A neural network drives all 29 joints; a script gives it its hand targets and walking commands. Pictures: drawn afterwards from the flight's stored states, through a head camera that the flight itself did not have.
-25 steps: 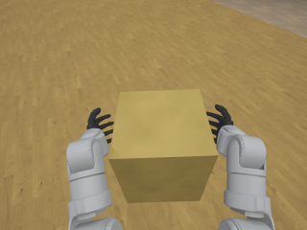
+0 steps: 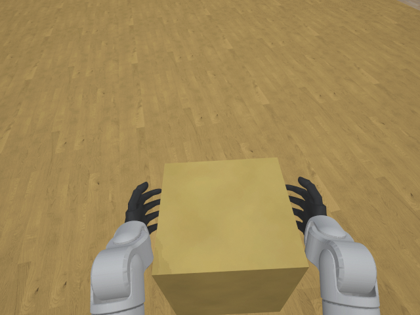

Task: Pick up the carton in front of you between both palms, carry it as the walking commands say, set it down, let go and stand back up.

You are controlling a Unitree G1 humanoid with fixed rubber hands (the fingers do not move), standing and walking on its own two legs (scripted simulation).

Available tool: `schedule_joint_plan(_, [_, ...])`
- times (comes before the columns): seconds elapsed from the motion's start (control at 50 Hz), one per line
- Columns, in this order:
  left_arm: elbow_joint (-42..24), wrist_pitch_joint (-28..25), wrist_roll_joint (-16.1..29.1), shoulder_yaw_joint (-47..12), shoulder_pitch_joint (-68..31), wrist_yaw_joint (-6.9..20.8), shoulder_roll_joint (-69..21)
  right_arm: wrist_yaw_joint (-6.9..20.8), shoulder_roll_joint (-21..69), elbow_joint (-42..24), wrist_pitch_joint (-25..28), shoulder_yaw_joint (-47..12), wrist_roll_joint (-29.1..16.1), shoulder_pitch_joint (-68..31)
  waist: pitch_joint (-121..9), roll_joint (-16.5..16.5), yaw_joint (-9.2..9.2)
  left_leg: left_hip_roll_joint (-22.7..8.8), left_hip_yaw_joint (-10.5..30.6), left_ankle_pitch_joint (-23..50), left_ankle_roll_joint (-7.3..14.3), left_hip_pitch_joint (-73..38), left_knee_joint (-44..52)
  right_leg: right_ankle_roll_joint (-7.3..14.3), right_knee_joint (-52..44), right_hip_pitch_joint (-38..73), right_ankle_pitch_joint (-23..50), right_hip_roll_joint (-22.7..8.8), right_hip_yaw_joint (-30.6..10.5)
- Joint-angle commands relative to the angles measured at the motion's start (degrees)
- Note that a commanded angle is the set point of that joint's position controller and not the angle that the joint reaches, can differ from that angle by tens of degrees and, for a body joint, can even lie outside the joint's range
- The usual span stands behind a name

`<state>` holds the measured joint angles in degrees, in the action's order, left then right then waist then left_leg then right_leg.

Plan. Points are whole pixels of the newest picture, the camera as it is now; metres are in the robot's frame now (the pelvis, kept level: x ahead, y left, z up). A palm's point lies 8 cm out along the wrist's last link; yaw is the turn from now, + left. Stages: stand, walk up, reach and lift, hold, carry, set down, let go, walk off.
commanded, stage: carry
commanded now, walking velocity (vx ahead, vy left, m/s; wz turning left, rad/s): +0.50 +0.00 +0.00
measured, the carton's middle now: (224, 241) +0.28 +0.01 -0.01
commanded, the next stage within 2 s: none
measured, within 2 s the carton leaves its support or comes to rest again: neither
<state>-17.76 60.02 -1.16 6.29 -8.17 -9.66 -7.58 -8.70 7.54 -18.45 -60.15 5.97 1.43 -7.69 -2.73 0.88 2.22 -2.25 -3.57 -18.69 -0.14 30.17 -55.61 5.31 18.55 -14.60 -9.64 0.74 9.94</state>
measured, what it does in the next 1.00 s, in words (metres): walks ahead: left foot, then right foot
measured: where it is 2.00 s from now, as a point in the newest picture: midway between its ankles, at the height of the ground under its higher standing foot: (224, 143)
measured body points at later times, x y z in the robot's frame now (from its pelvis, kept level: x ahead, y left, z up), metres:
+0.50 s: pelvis +0.34 +0.06 +0.00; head +0.31 +0.08 +0.45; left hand +0.59 +0.19 +0.07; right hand +0.55 -0.11 +0.08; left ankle +0.36 +0.12 -0.75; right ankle +0.34 -0.09 -0.68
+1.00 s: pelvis +0.67 -0.02 +0.00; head +0.67 -0.03 +0.45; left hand +0.90 +0.14 +0.06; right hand +0.91 -0.16 +0.05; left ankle +0.60 +0.12 -0.65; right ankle +0.71 -0.09 -0.75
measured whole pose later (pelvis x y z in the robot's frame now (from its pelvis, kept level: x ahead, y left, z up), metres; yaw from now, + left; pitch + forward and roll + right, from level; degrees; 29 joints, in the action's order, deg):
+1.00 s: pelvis +0.67 -0.02 +0.00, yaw +0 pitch +4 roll +1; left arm -27.4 63.8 -1.4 2.1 5.3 -8.7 -7.9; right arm -8.9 7.7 -28.8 -65.2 1.4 1.9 5.2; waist -5.2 -1.2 1.6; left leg -4.8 -3.7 -17.1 0.9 27.7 -65.3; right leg 4.2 22.5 -17.9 -8.9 -2.3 13.6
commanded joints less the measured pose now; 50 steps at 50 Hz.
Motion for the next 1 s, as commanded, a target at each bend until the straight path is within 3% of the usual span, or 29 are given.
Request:
schedule_joint_plan(0.0, [-13.8,0.0,13.3,-35.6,-17.7,4.2,-49.4,0.8,50.0,-9.7,0.9,-31.7,-7.8,-14.5,-19.9,5.4,-1.12,-1.5,-1.4,3.0,-1.0,5.0,11.4,4.4,-6.3,21.9,18.5,-15.6,-13.9])
schedule_joint_plan(0.08, [-16.5,2.7,12.1,-34.6,-10.1,4.3,-43.2,0.6,45.1,-15.0,-2.1,-33.2,-8.1,-9.9,-14.0,7.1,-1.01,-0.7,-5.1,12.7,-1.2,4.9,21.0,1.9,-6.4,20.8,24.7,-13.6,-8.5])
schedule_joint_plan(0.16, [-16.9,5.5,10.2,-32.7,-7.1,3.1,-36.9,0.6,38.9,-17.0,-5.4,-33.7,-9.0,-9.1,-7.1,7.8,-0.90,0.1,-8.1,16.5,0.3,3.4,26.2,0.5,-6.4,19.7,27.9,-13.1,-5.6])
schedule_joint_plan(0.2, [-17.2,6.4,9.9,-32.2,-7.0,2.3,-34.4,0.3,36.2,-17.1,-6.4,-33.3,-9.5,-8.7,-6.7,8.4,-1.34,1.3,-9.9,16.0,1.6,-3.9,27.8,-0.9,-1.7,17.7,34.6,-13.2,-3.5])
schedule_joint_plan(0.22, [-17.5,6.8,10.0,-32.2,-7.2,2.0,-33.4,0.1,35.3,-16.5,-6.7,-32.9,-9.5,-8.1,-8.4,7.8,-2.04,3.3,-11.9,14.5,1.9,-11.4,29.2,-1.9,4.4,15.4,36.8,-12.0,-1.0])
schedule_joint_plan(0.24, [-17.9,7.2,10.1,-32.4,-7.4,1.7,-32.6,-0.1,34.5,-15.7,-7.0,-32.2,-9.3,-7.1,-11.5,5.9,-2.88,4.2,-12.4,10.6,2.2,-22.3,28.7,-3.0,13.6,9.9,34.4,-10.1,1.3])
schedule_joint_plan(0.26, [-18.1,7.5,10.3,-32.5,-8.3,1.5,-31.6,-0.4,33.7,-15.5,-7.2,-31.6,-8.8,-6.2,-14.4,0.6,-4.40,-3.3,-1.2,3.3,3.2,-32.1,30.8,-4.5,27.0,0.6,21.8,-8.4,1.4])
schedule_joint_plan(0.28, [-19.5,7.8,10.7,-33.1,-9.0,1.4,-31.6,-0.5,32.8,-15.0,-7.1,-31.0,-9.0,-6.9,-18.3,-14.0,-4.38,-19.5,28.6,-7.5,11.7,-41.5,38.8,-6.9,45.0,-15.6,4.0,-1.1,-0.5])
schedule_joint_plan(0.3, [-19.0,7.9,11.2,-33.7,-10.2,1.5,-32.5,-0.3,34.7,-14.7,-7.1,-31.4,-9.7,-6.8,-16.7,-16.6,-3.96,-22.5,37.3,1.0,14.4,-41.1,44.1,-5.7,54.9,-23.4,-16.2,1.0,-6.8])
schedule_joint_plan(0.32, [-17.7,7.7,11.2,-34.3,-9.9,1.9,-35.3,0.2,36.5,-15.5,-6.9,-31.9,-10.2,-7.8,-16.0,-12.2,-3.74,-21.5,30.7,7.6,14.0,-37.7,43.0,-4.2,58.8,-24.1,-16.0,-3.3,-10.2])
schedule_joint_plan(0.34, [-16.9,7.2,11.0,-34.4,-9.7,2.4,-37.8,0.9,38.9,-15.7,-6.4,-32.9,-10.8,-9.1,-15.6,-6.0,-3.61,-19.9,24.6,10.5,12.5,-33.3,42.1,-3.5,58.0,-23.3,-13.7,-5.8,-10.6])
schedule_joint_plan(0.36, [-15.9,6.6,10.6,-34.2,-9.6,2.9,-40.1,1.6,40.9,-15.9,-5.8,-33.8,-11.1,-10.4,-14.5,-1.9,-3.22,-18.3,19.2,8.6,10.0,-28.1,43.5,-3.4,53.3,-21.3,-10.0,-7.9,-11.2])
schedule_joint_plan(0.38, [-15.1,6.0,10.0,-34.1,-9.5,3.3,-42.1,2.3,42.3,-16.0,-5.2,-34.7,-11.3,-11.6,-14.0,-2.5,-2.74,-16.5,14.6,3.7,7.6,-24.0,45.6,-3.8,48.5,-18.9,-7.1,-8.8,-10.8])
schedule_joint_plan(0.4, [-14.4,5.4,9.4,-34.2,-8.9,3.5,-43.2,2.8,43.1,-15.9,-4.7,-35.3,-11.6,-11.9,-13.6,-4.7,-2.55,-15.2,11.4,1.5,6.6,-22.0,47.1,-4.1,45.3,-17.3,-5.2,-8.5,-9.2])
schedule_joint_plan(0.46, [-13.4,4.1,7.8,-34.4,-8.0,3.3,-43.5,3.7,42.0,-14.4,-3.9,-35.5,-11.7,-10.6,-11.5,-7.5,-2.69,-13.8,6.5,-0.8,6.9,-21.7,50.7,-5.9,35.5,-18.6,-1.7,-8.5,-6.2])
schedule_joint_plan(0.56, [-15.4,3.9,8.4,-34.9,-7.7,2.3,-40.7,2.9,38.4,-15.2,-3.8,-34.3,-11.3,-8.4,-7.8,-6.9,-3.15,-12.2,2.2,6.8,7.1,-28.2,51.8,-7.5,21.8,-24.4,7.0,-8.3,-3.2])
schedule_joint_plan(0.64, [-17.3,5.2,9.5,-35.1,-6.7,1.7,-37.3,1.5,35.3,-15.9,-4.8,-32.7,-10.1,-5.6,-4.9,-7.3,-3.44,-11.3,-0.9,18.1,7.2,-32.8,49.7,-6.8,16.1,-25.4,9.7,-7.2,-1.0])
schedule_joint_plan(0.72, [-17.9,6.2,10.2,-34.5,-6.8,1.4,-34.8,0.5,33.7,-16.5,-5.6,-32.3,-9.8,-5.3,-2.4,-8.8,-3.49,-11.9,-2.8,29.4,6.4,-36.1,46.2,-4.5,10.4,-22.1,8.5,-5.6,1.4])
schedule_joint_plan(0.76, [-17.8,6.2,10.3,-34.0,-6.0,1.4,-34.7,0.4,33.8,-17.4,-5.8,-32.9,-10.0,-5.9,-5.9,-10.3,-2.89,-11.3,-5.4,44.9,4.8,-36.4,38.4,-3.2,8.8,-12.1,6.5,-2.3,4.7])
schedule_joint_plan(0.78, [-17.4,6.1,10.2,-33.7,-4.8,1.4,-34.9,0.4,33.9,-18.0,-5.8,-33.3,-10.2,-6.3,-9.3,-9.6,-1.75,-9.6,-8.6,50.0,3.3,-34.3,29.4,-3.0,6.2,-2.3,5.0,0.9,7.8])
schedule_joint_plan(0.8, [-17.3,5.9,9.9,-33.3,-4.3,1.5,-35.0,0.5,33.7,-18.2,-5.7,-33.7,-10.3,-6.0,-14.1,-6.3,-0.90,-7.6,-9.4,43.4,1.7,-26.4,17.5,-2.8,6.6,11.6,2.3,-1.0,4.8])
schedule_joint_plan(0.82, [-17.1,5.7,9.5,-32.7,-4.2,1.5,-34.6,0.6,34.0,-19.7,-5.8,-34.8,-10.9,-6.5,-21.5,4.3,-0.18,-3.5,-8.0,27.4,-0.9,-9.9,-0.9,3.3,4.8,27.7,-6.0,-16.9,-19.0])
schedule_joint_plan(0.84, [-16.0,5.3,10.1,-33.1,-3.2,1.7,-36.1,1.1,34.4,-21.1,-5.8,-35.4,-11.1,-6.3,-23.3,18.8,-0.37,5.4,-4.5,-5.3,-2.2,4.3,-16.1,9.7,-4.6,33.3,-0.5,-25.7,-40.5])
schedule_joint_plan(0.86, [-17.1,5.0,10.7,-33.7,-3.5,2.4,-38.4,1.5,36.9,-19.6,-5.4,-36.7,-11.8,-7.3,-21.5,13.4,-0.77,1.8,2.6,-7.6,-0.2,9.2,-24.1,9.8,-3.5,31.8,8.5,-25.8,-35.5])
schedule_joint_plan(0.88, [-17.2,4.4,11.1,-34.6,-4.0,3.2,-41.0,2.1,39.6,-18.9,-4.9,-36.7,-11.6,-7.1,-20.8,8.2,-0.72,-0.7,3.8,-5.9,1.2,10.2,-24.7,8.3,-1.9,28.2,13.9,-23.7,-29.8])
schedule_joint_plan(0.9, [-17.5,3.7,11.2,-35.5,-5.7,4.0,-43.1,2.7,42.2,-18.2,-4.2,-36.9,-11.3,-7.6,-18.9,2.0,-1.13,-3.7,4.5,-2.5,1.9,8.2,-20.1,5.6,-2.3,22.0,14.2,-22.3,-24.3])
schedule_joint_plan(0.92, [-17.9,3.1,11.4,-36.5,-7.3,4.7,-44.5,3.1,44.1,-17.4,-3.6,-36.9,-10.9,-7.5,-17.5,0.4,-1.58,-5.3,4.7,0.4,1.9,6.1,-14.8,3.2,-4.6,17.1,8.8,-20.7,-20.7])
schedule_joint_plan(0.94, [-17.8,2.6,11.8,-37.2,-8.1,5.3,-45.3,3.4,45.1,-16.7,-3.0,-36.9,-10.2,-7.3,-16.8,2.0,-1.78,-5.4,3.6,2.4,1.7,4.0,-11.5,1.6,-6.7,14.0,3.3,-19.7,-17.7])
schedule_joint_plan(0.98, [-17.3,2.0,12.0,-37.6,-7.1,6.2,-44.9,3.5,45.7,-15.4,-2.1,-36.9,-8.8,-5.5,-14.8,5.4,-1.72,-5.3,1.4,5.1,1.0,3.0,-4.8,1.3,-10.1,10.7,-3.2,-18.1,-13.5])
